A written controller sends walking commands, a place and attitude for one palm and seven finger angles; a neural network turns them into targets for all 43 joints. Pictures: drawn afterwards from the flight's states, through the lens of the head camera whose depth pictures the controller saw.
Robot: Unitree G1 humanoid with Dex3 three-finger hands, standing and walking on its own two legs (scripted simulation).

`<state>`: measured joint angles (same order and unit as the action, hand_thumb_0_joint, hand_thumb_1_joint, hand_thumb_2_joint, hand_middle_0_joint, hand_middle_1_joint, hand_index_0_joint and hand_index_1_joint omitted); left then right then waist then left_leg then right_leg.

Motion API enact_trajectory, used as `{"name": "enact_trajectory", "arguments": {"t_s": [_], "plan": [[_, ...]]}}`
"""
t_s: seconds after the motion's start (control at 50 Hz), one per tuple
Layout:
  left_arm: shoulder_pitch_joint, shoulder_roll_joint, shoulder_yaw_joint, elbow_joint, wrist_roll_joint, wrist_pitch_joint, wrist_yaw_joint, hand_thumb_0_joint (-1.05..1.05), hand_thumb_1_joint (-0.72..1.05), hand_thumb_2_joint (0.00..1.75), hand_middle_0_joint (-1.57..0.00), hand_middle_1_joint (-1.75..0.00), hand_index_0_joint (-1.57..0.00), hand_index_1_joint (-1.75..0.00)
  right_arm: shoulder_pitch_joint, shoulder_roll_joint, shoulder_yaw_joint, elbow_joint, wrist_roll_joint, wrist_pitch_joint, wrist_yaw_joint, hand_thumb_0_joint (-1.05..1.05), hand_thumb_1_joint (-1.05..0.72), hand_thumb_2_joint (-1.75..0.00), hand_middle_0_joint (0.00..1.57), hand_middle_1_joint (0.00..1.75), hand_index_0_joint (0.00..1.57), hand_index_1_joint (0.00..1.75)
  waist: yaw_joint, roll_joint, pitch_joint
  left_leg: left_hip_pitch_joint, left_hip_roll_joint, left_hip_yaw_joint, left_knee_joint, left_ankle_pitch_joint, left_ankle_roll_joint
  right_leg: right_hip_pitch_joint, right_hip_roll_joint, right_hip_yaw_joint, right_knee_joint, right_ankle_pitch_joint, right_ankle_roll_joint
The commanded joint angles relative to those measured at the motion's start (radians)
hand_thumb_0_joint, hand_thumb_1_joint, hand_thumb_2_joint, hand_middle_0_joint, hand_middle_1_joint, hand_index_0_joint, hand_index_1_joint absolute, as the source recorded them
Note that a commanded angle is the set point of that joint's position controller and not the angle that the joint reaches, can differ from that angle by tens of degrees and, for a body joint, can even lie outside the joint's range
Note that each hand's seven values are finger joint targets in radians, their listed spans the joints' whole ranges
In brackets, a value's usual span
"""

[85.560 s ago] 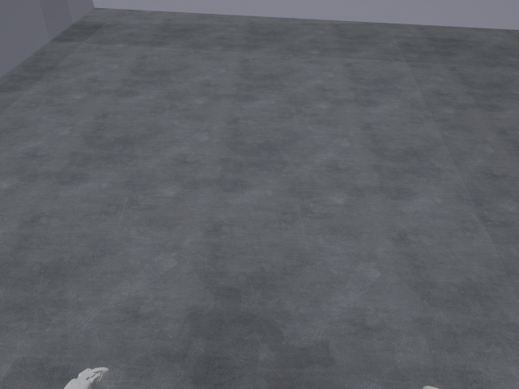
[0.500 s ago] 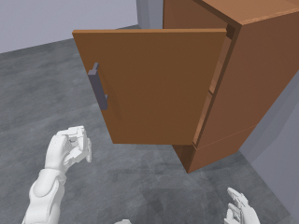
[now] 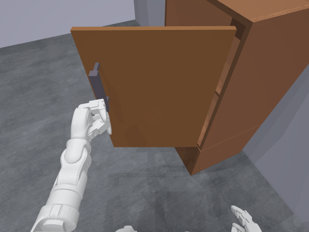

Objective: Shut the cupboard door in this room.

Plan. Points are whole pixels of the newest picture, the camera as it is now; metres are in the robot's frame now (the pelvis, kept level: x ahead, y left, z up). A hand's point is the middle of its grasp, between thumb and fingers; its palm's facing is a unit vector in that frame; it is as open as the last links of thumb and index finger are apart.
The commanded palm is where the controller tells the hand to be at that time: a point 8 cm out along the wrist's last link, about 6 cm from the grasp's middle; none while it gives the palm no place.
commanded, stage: bring the fist close to the handle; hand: left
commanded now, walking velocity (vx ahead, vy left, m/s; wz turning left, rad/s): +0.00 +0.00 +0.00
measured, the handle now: (101, 89) +0.50 +0.17 +0.07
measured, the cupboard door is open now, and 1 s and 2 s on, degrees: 66 63 51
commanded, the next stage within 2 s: push the door shut along its arc in 0.50 s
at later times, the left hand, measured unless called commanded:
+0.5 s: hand (108, 118) +0.40 +0.14 +0.07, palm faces +0.04 -1.00 -0.01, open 3.1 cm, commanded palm +0.37 +0.19 +0.07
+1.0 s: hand (111, 102) +0.45 +0.13 +0.07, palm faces -0.06 -1.00 -0.03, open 3.1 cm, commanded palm +0.44 +0.18 +0.07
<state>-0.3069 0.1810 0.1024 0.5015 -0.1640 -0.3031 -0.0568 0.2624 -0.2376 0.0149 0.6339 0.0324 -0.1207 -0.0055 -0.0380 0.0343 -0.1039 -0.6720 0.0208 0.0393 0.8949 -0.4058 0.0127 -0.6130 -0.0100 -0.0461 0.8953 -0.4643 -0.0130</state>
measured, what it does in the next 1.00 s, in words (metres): stands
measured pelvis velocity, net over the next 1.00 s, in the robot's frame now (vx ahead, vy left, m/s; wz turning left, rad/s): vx -0.01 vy -0.01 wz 0.00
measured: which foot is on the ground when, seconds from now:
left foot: down 0.00-1.00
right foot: down 0.00-1.00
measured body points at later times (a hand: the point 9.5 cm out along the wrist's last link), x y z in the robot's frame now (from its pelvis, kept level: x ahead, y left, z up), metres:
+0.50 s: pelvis -0.01 -0.01 +0.00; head +0.05 -0.01 +0.45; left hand +0.39 +0.19 +0.07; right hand +0.06 -0.27 -0.12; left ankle +0.02 +0.11 -0.69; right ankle -0.01 -0.11 -0.69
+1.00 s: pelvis -0.01 -0.01 -0.01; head +0.07 -0.01 +0.43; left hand +0.44 +0.19 +0.08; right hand +0.05 -0.27 -0.13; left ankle +0.02 +0.11 -0.69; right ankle -0.01 -0.11 -0.69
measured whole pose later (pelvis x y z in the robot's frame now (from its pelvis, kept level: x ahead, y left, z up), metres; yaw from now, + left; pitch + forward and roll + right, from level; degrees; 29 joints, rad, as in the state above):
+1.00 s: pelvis -0.01 -0.01 -0.01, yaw +0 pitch +15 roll -1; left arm -0.75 0.31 0.22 1.06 -0.15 -0.41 -0.19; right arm 0.32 -0.26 0.00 0.68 0.03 -0.02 0.00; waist -0.10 0.03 -0.09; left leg -0.80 0.03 0.02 0.95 -0.40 0.01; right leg -0.74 0.00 -0.06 0.94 -0.46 -0.02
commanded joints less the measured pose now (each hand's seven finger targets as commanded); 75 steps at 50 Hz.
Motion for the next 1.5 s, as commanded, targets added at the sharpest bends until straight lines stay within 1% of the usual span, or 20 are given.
{"name": "enact_trajectory", "arguments": {"t_s": [0.0, 0.08, 0.12, 0.16, 0.22, 0.3, 0.44, 0.5, 0.56, 0.62, 0.66, 0.68, 0.74, 0.82, 0.86, 0.96, 1.12, 1.24, 1.34, 1.48], "plan": [[-0.409, 0.136, 0.056, -0.065, 0.013, -0.037, 0.028, 0.00, 0.90, 0.90, -1.30, -1.50, -1.30, -1.50, 0.025, -0.150, -0.059, -0.107, 0.003, -0.007, -0.008, 0.00, -0.90, -0.90, 0.20, 0.30, 0.20, 0.30, -0.036, -0.071, -0.225, 0.204, -0.003, -0.055, -0.112, 0.237, -0.002, 0.010, 0.021, 0.006, -0.131, 0.303, 0.002], [-0.573, 0.179, 0.101, -0.064, 0.017, -0.096, 0.057, 0.00, 0.90, 0.90, -1.30, -1.50, -1.30, -1.50, 0.036, -0.143, -0.061, -0.095, -0.008, 0.004, -0.010, 0.00, -0.90, -0.90, 0.20, 0.30, 0.20, 0.30, -0.035, -0.026, -0.324, 0.235, -0.007, -0.048, -0.093, 0.268, -0.001, 0.034, 0.023, 0.019, -0.115, 0.334, 0.000], [-0.548, 0.235, 0.154, -0.051, 0.022, -0.127, 0.060, 0.00, 0.90, 0.90, -1.30, -1.50, -1.30, -1.50, 0.051, -0.147, -0.065, -0.090, -0.015, 0.008, -0.008, 0.00, -0.90, -0.90, 0.20, 0.30, 0.20, 0.30, -0.013, -0.030, -0.381, 0.240, -0.006, -0.049, -0.088, 0.292, -0.001, 0.066, 0.027, 0.022, -0.100, 0.355, -0.002], [-0.491, 0.211, 0.140, -0.044, 0.027, -0.148, 0.050, 0.00, 0.90, 0.90, -1.30, -1.50, -1.30, -1.50, 0.051, -0.141, -0.067, -0.098, -0.016, 0.016, -0.001, 0.00, -0.90, -0.90, 0.20, 0.30, 0.20, 0.30, -0.006, 0.006, -0.417, 0.262, -0.007, -0.040, -0.085, 0.340, -0.002, 0.081, 0.026, 0.022, -0.092, 0.402, -0.005], [-0.405, 0.213, 0.143, 0.056, 0.027, -0.128, 0.023, 0.00, 0.90, 0.90, -1.30, -1.50, -1.30, -1.50, 0.071, -0.151, -0.072, -0.094, -0.011, 0.033, 0.007, 0.00, -0.90, -0.90, 0.20, 0.30, 0.20, 0.30, -0.011, -0.056, -0.358, 0.207, -0.007, -0.030, -0.089, 0.310, 0.003, 0.086, 0.032, 0.024, -0.112, 0.402, 0.000], [-0.463, 0.173, 0.101, 0.086, 0.003, -0.095, -0.019, 0.00, 0.90, 0.90, -1.30, -1.50, -1.30, -1.50, 0.073, -0.156, -0.072, -0.105, 0.003, 0.051, 0.005, 0.00, -0.90, -0.90, 0.20, 0.30, 0.20, 0.30, -0.036, -0.081, -0.250, 0.153, -0.015, -0.020, -0.112, 0.218, 0.009, 0.068, 0.028, 0.033, -0.160, 0.340, 0.006], [-0.586, 0.222, 0.128, -0.033, -0.008, -0.189, -0.010, 0.00, 0.90, 0.90, -1.30, -1.50, -1.30, -1.50, 0.066, -0.146, -0.076, -0.091, -0.002, 0.042, -0.011, 0.00, -0.90, -0.90, 0.20, 0.30, 0.20, 0.30, -0.036, -0.007, -0.346, 0.217, -0.017, -0.026, -0.097, 0.217, 0.014, 0.074, 0.028, 0.049, -0.147, 0.321, 0.005], [-0.601, 0.211, 0.110, 0.012, 0.009, -0.202, -0.005, 0.00, 0.90, 0.90, -1.30, -1.50, -1.30, -1.50, 0.066, -0.144, -0.073, -0.076, -0.003, 0.041, -0.009, 0.00, -0.90, -0.90, 0.20, 0.30, 0.20, 0.30, -0.049, 0.007, -0.328, 0.219, -0.013, -0.031, -0.093, 0.199, 0.012, 0.032, 0.030, 0.041, -0.140, 0.291, 0.004], [-0.589, 0.190, 0.094, 0.125, 0.014, -0.164, -0.008, 0.00, 0.90, 0.90, -1.30, -1.50, -1.30, -1.50, 0.067, -0.148, -0.070, -0.074, 0.001, 0.050, -0.007, 0.00, -0.90, -0.90, 0.20, 0.30, 0.20, 0.30, -0.059, -0.027, -0.265, 0.178, -0.016, -0.031, -0.100, 0.146, 0.013, 0.006, 0.029, 0.041, -0.157, 0.245, 0.009], [-0.574, 0.274, 0.163, 0.160, 0.014, -0.138, -0.017, 0.00, 0.90, 0.90, -1.30, -1.50, -1.30, -1.50, 0.077, -0.163, -0.073, -0.083, 0.001, 0.062, -0.012, 0.00, -0.90, -0.90, 0.20, 0.30, 0.20, 0.30, -0.044, -0.063, -0.295, 0.166, -0.017, -0.033, -0.104, 0.170, 0.015, 0.054, 0.028, 0.046, -0.157, 0.277, 0.008], [-0.663, 0.270, 0.149, 0.167, 0.010, -0.139, -0.032, 0.00, 0.90, 0.90, -1.30, -1.50, -1.30, -1.50, 0.077, -0.157, -0.067, -0.084, 0.004, 0.066, -0.014, 0.00, -0.90, -0.90, 0.20, 0.30, 0.20, 0.30, -0.059, -0.064, -0.291, 0.160, -0.018, -0.032, -0.100, 0.171, 0.016, 0.048, 0.026, 0.050, -0.155, 0.289, 0.010], [-0.713, 0.248, 0.124, 0.160, 0.009, -0.147, -0.043, 0.00, 0.90, 0.90, -1.30, -1.50, -1.30, -1.50, 0.076, -0.153, -0.065, -0.081, 0.003, 0.065, -0.015, 0.00, -0.90, -0.90, 0.20, 0.30, 0.20, 0.30, -0.069, -0.051, -0.300, 0.160, -0.020, -0.032, -0.095, 0.171, 0.016, 0.046, 0.027, 0.053, -0.151, 0.293, 0.012], [-0.787, 0.317, 0.170, 0.207, 0.008, -0.176, -0.063, 0.00, 0.90, 0.90, -1.30, -1.50, -1.30, -1.50, 0.087, -0.159, -0.063, -0.068, 0.001, 0.066, -0.021, 0.00, -0.90, -0.90, 0.20, 0.30, 0.20, 0.30, -0.078, -0.058, -0.303, 0.146, -0.018, -0.039, -0.079, 0.174, 0.018, 0.037, 0.028, 0.060, -0.138, 0.298, 0.010], [-0.814, 0.289, 0.140, 0.261, 0.017, -0.195, -0.107, 0.00, 0.90, 0.90, -1.30, -1.50, -1.30, -1.50, 0.111, -0.163, -0.069, -0.055, -0.001, 0.062, -0.016, 0.00, -0.90, -0.90, 0.20, 0.30, 0.20, 0.30, -0.079, 0.036, -0.381, 0.212, -0.017, -0.051, -0.048, 0.248, 0.012, -0.016, 0.034, 0.046, -0.097, 0.341, -0.002], [-0.840, 0.248, 0.105, 0.326, 0.016, -0.177, -0.127, 0.00, 0.90, 0.90, -1.30, -1.50, -1.30, -1.50, 0.124, -0.162, -0.068, -0.045, -0.001, 0.067, -0.010, 0.00, -0.90, -0.90, 0.20, 0.30, 0.20, 0.30, -0.097, 0.028, -0.359, 0.207, -0.014, -0.058, -0.042, 0.252, 0.010, -0.056, 0.035, 0.038, -0.097, 0.337, -0.001], [-0.952, 0.310, 0.144, 0.364, 0.008, -0.151, -0.154, 0.00, 0.90, 0.90, -1.30, -1.50, -1.30, -1.50, 0.158, -0.181, -0.072, -0.037, -0.001, 0.079, -0.015, 0.00, -0.90, -0.90, 0.20, 0.30, 0.20, 0.30, -0.120, -0.040, -0.375, 0.159, -0.014, -0.066, -0.032, 0.241, 0.019, -0.053, 0.037, 0.043, -0.094, 0.336, 0.004], [-1.052, 0.343, 0.148, 0.413, 0.028, -0.158, -0.197, 0.00, 0.90, 0.90, -1.30, -1.50, -1.30, -1.50, 0.212, -0.191, -0.074, -0.015, -0.014, 0.082, -0.010, 0.00, -0.90, -0.90, 0.20, 0.30, 0.20, 0.30, -0.139, 0.048, -0.441, 0.198, -0.009, -0.088, 0.008, 0.295, 0.020, -0.126, 0.045, 0.034, -0.058, 0.335, -0.007], [-1.167, 0.386, 0.159, 0.469, 0.038, -0.135, -0.212, 0.00, 0.90, 0.90, -1.30, -1.50, -1.30, -1.50, 0.241, -0.201, -0.069, -0.005, -0.015, 0.085, -0.010, 0.00, -0.90, -0.90, 0.20, 0.30, 0.20, 0.30, -0.172, 0.056, -0.421, 0.168, -0.002, -0.100, 0.019, 0.255, 0.022, -0.186, 0.050, 0.031, -0.057, 0.280, -0.006], [-1.218, 0.408, 0.168, 0.453, 0.047, -0.139, -0.225, 0.00, 0.90, 0.90, -1.30, -1.50, -1.30, -1.50, 0.267, -0.206, -0.071, -0.003, -0.023, 0.082, -0.004, 0.00, -0.90, -0.90, 0.20, 0.30, 0.20, 0.30, -0.179, 0.101, -0.491, 0.206, 0.003, -0.108, 0.044, 0.304, 0.020, -0.211, 0.053, 0.030, -0.040, 0.300, -0.009], [-1.251, 0.441, 0.187, 0.554, 0.060, -0.097, -0.239, 0.00, 0.90, 0.90, -1.30, -1.50, -1.30, -1.50, 0.298, -0.212, -0.065, -0.009, -0.025, 0.092, 0.001, 0.00, -0.90, -0.90, 0.20, 0.30, 0.20, 0.30, -0.199, 0.074, -0.445, 0.135, 0.003, -0.111, 0.056, 0.283, 0.024, -0.233, 0.059, 0.026, -0.034, 0.282, -0.008]]}}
